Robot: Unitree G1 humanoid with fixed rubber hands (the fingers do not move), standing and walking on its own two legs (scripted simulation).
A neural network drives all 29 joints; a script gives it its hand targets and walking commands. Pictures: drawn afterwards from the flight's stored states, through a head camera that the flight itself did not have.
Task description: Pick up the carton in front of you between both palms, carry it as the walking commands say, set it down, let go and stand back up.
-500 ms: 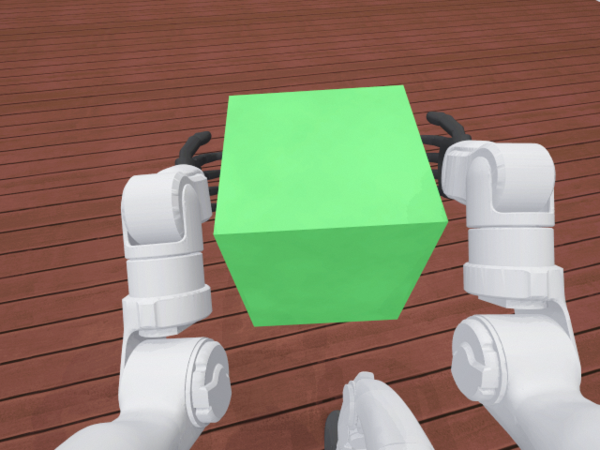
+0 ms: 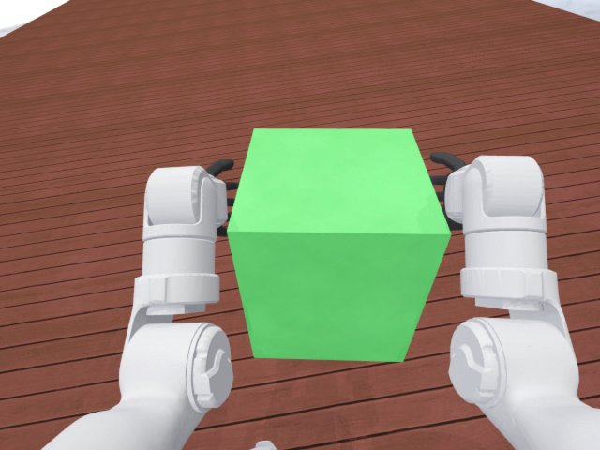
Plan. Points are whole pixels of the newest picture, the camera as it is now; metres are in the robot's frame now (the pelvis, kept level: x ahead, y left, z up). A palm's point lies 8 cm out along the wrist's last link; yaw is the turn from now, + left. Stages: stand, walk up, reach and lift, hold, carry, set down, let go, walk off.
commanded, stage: carry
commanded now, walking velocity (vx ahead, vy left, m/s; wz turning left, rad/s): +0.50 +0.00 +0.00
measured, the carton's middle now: (329, 247) +0.37 +0.00 +0.12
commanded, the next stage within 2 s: none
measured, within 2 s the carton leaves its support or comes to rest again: neither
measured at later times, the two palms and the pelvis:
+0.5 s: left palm (245, 167) +0.64 +0.16 +0.08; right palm (394, 157) +0.64 -0.14 +0.09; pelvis +0.30 +0.01 +0.01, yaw -1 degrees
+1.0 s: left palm (260, 105) +0.90 +0.16 +0.10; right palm (379, 93) +0.90 -0.14 +0.10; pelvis +0.64 +0.00 -0.01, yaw +1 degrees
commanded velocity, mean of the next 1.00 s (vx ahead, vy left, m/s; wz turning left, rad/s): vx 0.50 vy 0.00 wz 0.00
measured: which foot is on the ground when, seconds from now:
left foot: up 0.00-0.12, down 0.14-0.60, up 0.62-1.00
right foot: down 0.00-0.14, up 0.16-0.58, down 0.60-1.00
